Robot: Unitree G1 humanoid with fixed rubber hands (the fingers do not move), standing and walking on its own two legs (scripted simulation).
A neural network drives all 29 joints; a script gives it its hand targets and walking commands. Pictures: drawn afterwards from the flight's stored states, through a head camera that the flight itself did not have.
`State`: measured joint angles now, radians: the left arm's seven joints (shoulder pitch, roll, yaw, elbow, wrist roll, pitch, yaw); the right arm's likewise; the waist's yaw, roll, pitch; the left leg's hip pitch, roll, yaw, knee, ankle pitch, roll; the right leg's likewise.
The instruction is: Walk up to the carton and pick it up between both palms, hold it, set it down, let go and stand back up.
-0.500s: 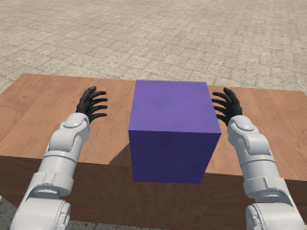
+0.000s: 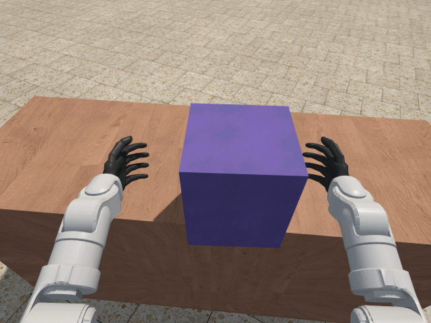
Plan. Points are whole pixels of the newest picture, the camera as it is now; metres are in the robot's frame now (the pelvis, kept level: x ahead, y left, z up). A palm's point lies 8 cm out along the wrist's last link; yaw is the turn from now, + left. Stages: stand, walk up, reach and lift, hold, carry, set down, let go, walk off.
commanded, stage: set down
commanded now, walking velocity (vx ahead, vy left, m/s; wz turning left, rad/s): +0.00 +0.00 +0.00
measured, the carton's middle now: (236, 177) +0.41 -0.05 +0.03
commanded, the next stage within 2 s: let go in 0.50 s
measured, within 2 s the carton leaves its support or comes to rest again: neither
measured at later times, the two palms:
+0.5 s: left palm (108, 231) +0.28 +0.20 +0.03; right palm (341, 231) +0.27 -0.23 +0.04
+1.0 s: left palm (97, 307) +0.18 +0.22 -0.07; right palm (334, 308) +0.17 -0.22 -0.07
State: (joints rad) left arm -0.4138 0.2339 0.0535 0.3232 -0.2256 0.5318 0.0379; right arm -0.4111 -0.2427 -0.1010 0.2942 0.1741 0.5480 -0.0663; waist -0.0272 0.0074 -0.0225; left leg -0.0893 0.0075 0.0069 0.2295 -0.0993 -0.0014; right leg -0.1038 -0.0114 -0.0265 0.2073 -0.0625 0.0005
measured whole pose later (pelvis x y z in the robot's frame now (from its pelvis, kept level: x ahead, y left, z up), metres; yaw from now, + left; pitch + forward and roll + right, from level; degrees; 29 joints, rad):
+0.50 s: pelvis +0.00 +0.00 +0.00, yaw -1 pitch -3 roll +0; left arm -0.06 0.22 0.07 0.13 -0.16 0.47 -0.02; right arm -0.07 -0.20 -0.11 0.09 0.10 0.51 -0.04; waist -0.02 0.01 0.05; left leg -0.07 0.02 0.01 0.22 -0.10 0.00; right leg -0.09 0.00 -0.02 0.19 -0.06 0.00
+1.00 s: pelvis +0.03 +0.01 -0.01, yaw -1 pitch +1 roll +0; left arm 0.30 0.23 -0.05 0.49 -0.04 -0.11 -0.03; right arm 0.30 -0.17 -0.03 0.46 0.04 -0.08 -0.04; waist -0.01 0.01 -0.01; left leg -0.18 0.01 0.03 0.38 -0.22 0.01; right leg -0.20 -0.01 -0.01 0.34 -0.17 0.01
